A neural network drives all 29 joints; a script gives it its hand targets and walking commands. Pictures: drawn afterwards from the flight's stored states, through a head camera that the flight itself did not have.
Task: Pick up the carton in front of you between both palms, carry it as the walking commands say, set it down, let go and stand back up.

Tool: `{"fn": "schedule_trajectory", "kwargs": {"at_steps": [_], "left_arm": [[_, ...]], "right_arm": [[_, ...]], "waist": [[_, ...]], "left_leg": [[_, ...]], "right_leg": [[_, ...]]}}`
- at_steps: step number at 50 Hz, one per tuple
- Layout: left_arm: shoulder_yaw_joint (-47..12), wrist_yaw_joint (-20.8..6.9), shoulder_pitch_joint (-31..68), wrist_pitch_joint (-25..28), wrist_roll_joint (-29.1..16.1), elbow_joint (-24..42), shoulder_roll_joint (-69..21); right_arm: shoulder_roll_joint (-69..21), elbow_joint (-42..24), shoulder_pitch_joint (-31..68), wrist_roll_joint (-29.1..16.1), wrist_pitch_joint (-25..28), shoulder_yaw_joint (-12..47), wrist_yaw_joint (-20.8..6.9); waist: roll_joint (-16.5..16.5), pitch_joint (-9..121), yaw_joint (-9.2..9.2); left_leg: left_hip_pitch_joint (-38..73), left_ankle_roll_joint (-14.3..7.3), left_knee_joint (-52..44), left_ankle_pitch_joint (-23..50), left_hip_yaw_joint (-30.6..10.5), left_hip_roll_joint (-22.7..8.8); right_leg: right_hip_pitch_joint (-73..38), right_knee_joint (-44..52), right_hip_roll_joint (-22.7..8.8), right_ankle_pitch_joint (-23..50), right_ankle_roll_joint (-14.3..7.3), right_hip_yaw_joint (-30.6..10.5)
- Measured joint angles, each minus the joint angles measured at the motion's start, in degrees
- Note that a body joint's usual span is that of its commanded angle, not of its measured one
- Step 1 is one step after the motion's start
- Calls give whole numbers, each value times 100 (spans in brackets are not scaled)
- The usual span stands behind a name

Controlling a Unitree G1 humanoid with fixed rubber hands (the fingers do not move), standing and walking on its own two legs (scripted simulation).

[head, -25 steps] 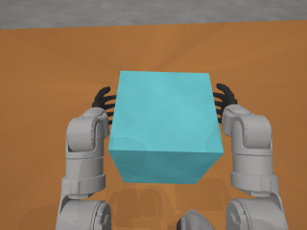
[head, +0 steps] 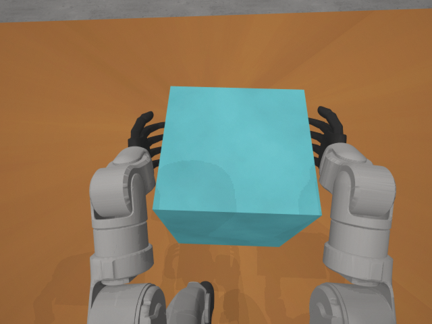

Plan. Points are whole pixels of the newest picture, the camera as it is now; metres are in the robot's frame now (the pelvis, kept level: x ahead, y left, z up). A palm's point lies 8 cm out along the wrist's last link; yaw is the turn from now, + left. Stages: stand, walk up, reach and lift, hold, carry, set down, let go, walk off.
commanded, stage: carry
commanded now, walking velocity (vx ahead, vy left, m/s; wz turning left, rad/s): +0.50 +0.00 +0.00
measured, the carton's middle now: (232, 177) +0.37 +0.02 +0.02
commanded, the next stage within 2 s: none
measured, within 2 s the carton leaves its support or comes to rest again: neither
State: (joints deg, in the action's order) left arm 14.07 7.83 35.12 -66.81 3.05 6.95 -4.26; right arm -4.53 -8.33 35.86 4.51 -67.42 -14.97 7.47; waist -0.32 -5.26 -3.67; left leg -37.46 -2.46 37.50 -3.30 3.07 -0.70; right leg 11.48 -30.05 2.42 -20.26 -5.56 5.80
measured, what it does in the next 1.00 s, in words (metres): goes down: left foot, then right foot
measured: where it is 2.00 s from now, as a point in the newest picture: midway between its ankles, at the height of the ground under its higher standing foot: (231, 122)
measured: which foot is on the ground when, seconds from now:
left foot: up 0.00-0.06, down 0.08-0.58, up 0.60-1.00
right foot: down 0.00-0.06, up 0.08-0.54, down 0.56-1.00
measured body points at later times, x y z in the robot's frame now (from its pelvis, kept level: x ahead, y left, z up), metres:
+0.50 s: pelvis +0.33 +0.01 -0.03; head +0.37 +0.02 +0.42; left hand +0.70 +0.15 +0.07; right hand +0.69 -0.15 +0.08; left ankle +0.19 +0.07 -0.75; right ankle +0.47 -0.08 -0.74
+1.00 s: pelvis +0.62 +0.00 -0.06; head +0.66 +0.00 +0.39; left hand +0.98 +0.17 +0.05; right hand +1.00 -0.13 +0.05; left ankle +0.76 +0.12 -0.76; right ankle +0.50 -0.05 -0.78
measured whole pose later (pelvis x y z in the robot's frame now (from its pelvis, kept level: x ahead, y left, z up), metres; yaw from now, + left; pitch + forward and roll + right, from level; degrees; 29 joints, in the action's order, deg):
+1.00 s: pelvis +0.62 +0.00 -0.06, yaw +0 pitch +6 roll +0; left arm 10.9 6.9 34.8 -66.9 2.3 -1.6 -2.0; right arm -2.5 -2.4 33.3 4.3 -67.9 -13.2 6.5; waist -0.4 1.9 -3.9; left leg -37.0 -2.7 36.0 -0.2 3.2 -1.0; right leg 8.4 -28.0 3.9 -20.5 -6.1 4.4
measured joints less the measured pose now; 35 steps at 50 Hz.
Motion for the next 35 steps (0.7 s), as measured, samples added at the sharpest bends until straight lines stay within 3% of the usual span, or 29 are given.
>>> {"fn": "schedule_trajectory", "kwargs": {"at_steps": [2, 4, 6, 8, 10, 18, 25, 28, 30, 32, 35], "left_arm": [[-29, -3, -36, 34, -3, -77, 20], [-54, -32, -78, 36, -3, -253, 116], [-120, -72, 33, 88, -9, -638, 289], [-168, -87, 29, 105, -14, -984, 365], [-217, -92, -76, 48, 34, -1119, 321], [-242, -83, -359, 103, 238, -597, 99], [-210, -72, -425, 16, 211, -135, 150], [-249, -70, -210, -93, 211, -399, 195], [-253, -70, -27, -70, 246, -707, 198], [-274, -135, 82, -119, 178, -1022, 242], [-313, -145, -33, -237, 62, -1146, 320]], "right_arm": [[-17, 48, -75, 53, 52, 23, -35], [-27, 298, -66, 133, 93, 89, -59], [-34, 647, 3, 248, 192, 125, -72], [13, 1021, 9, 275, 228, 173, -82], [70, 1149, -130, 126, 170, 193, -155], [157, 871, -369, -218, 344, 255, -91], [168, 728, -189, -264, 329, 364, -80], [293, 850, -89, -269, 182, 369, -83], [439, 1104, 85, -301, 138, 368, -96], [476, 1325, 122, -284, 72, 336, -109], [378, 1405, 41, -166, -78, 339, -110]], "waist": [[-34, 144, 0], [-115, 337, 55], [59, 427, 200], [92, 423, 379], [0, 412, 533], [-58, 304, 792], [80, 567, 800], [150, 776, 694], [-66, 810, 494], [-40, 770, 318], [68, 703, 162]], "left_leg": [[381, -95, -857, 675, 232, 122], [908, -236, -1294, 1195, 426, 143], [963, -419, -726, -130, 386, 284], [919, -519, -281, -483, 398, 352], [1109, -481, -326, -481, 356, 355], [2118, -438, -944, -954, 213, 346], [3051, -288, -943, -1825, 107, 457], [3174, -206, 57, -2423, 238, 503], [2686, -111, 1584, -2618, 114, 370], [1986, -96, 3017, -2672, -127, 435], [1115, -79, 3451, -2277, -231, 297]], "right_leg": [[-264, -280, 26, -394, 55, 23], [-307, -1166, 51, -742, 131, 134], [142, -2607, 0, -969, 235, -104], [819, -3949, 58, -1098, 261, -402], [1414, -4380, 7, -781, 268, -467], [2791, -2630, -405, 409, 420, -474], [2383, -209, -204, 2275, 257, -94], [1629, 552, -106, 2796, 90, 137], [1676, -74, 52, 1875, -97, 186], [1669, -452, 87, 1402, -241, 179], [1380, -346, 94, 1224, -263, 134]]}}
